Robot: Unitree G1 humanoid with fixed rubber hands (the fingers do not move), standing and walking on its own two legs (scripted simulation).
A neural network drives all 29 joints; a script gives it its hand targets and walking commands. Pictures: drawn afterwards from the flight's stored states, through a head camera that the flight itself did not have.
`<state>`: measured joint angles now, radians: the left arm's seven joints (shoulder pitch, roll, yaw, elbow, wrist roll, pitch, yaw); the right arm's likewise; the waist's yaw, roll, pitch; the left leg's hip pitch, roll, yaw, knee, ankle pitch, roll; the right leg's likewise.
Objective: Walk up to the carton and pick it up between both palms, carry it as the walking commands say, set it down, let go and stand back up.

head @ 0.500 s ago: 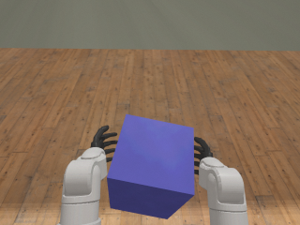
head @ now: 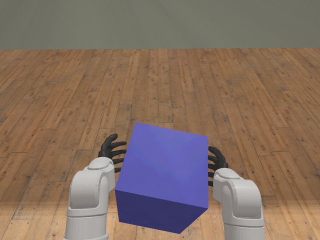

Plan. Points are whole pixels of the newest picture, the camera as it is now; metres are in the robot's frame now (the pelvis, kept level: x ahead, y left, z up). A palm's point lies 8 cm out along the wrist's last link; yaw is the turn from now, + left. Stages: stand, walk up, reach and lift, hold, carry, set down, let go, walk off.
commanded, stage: carry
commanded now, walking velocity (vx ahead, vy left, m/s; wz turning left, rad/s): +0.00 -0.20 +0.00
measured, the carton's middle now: (159, 182) +0.29 +0.01 +0.01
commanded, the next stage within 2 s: none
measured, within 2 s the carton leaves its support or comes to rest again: neither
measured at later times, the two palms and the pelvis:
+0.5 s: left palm (158, 198) +0.21 +0.01 +0.09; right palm (287, 211) +0.20 -0.25 +0.06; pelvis -0.08 -0.12 +0.00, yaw +1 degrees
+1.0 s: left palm out of the picture +0.14 -0.10 +0.09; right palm out of the picture +0.13 -0.36 +0.07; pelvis -0.15 -0.23 +0.00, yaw +2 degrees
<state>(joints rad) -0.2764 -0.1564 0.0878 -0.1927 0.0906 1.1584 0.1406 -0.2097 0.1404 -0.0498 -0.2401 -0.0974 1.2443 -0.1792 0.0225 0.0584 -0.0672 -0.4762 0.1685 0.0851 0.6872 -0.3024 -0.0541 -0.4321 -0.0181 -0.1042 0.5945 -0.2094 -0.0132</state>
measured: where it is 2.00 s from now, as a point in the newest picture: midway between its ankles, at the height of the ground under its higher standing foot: outside the picture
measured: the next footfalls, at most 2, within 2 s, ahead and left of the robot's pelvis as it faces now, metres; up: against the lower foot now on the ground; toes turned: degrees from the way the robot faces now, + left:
left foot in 0.20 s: -0.01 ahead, +0.07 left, +0.00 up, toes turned +10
right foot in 0.42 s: +0.02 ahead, -0.23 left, +0.00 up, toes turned -5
